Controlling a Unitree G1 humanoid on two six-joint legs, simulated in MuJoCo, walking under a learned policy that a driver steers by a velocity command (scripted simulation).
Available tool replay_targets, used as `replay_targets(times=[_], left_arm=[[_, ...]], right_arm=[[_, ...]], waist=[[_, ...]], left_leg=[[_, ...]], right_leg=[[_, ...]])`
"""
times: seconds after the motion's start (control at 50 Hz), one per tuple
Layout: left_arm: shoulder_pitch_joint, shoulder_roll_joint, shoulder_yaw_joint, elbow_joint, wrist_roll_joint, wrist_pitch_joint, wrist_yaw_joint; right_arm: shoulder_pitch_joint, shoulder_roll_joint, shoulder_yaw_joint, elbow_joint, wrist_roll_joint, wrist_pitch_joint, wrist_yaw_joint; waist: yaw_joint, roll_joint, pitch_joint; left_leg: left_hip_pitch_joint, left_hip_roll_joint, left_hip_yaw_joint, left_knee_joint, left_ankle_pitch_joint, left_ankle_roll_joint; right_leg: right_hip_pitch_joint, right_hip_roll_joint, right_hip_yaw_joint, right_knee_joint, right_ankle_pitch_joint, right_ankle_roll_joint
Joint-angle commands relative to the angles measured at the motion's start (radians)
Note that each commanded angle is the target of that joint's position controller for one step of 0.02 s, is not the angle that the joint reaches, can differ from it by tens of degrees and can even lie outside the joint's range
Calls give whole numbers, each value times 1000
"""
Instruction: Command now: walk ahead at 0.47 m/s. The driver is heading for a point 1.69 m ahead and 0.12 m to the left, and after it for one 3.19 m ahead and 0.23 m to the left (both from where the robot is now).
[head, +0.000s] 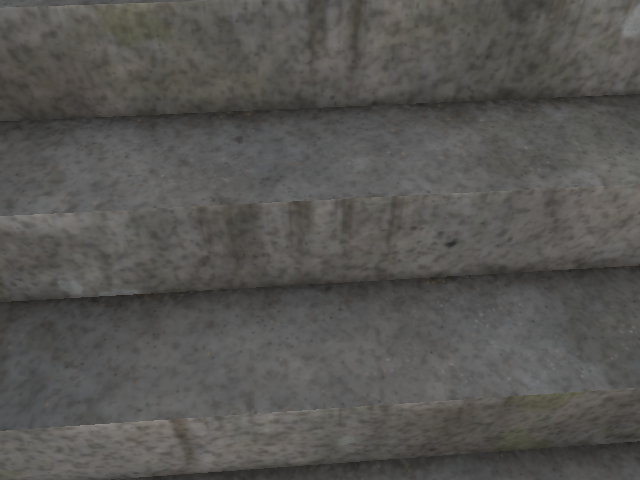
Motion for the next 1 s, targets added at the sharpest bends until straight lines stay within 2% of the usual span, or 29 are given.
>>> replay_targets(times=[0.02,0.5,1.0], left_arm=[[-1,83,13,-48,0,-10,2],[-59,97,10,-77,3,-15,-11],[-73,114,6,-77,2,-18,-16]], right_arm=[[16,-93,-14,-35,0,-10,-2],[-56,-105,-2,-38,-1,-13,7],[-81,-124,4,-36,-1,-15,12]], waist=[[-1,-4,-17],[1,-2,-17],[2,-6,-30]], left_leg=[[-66,198,-94,3,585,-9],[-94,200,-117,-58,392,-11],[-93,200,-125,-56,408,-13]], right_leg=[[77,-88,85,-4,277,-43],[96,-103,94,-73,213,-29],[93,-109,93,-73,222,-21]])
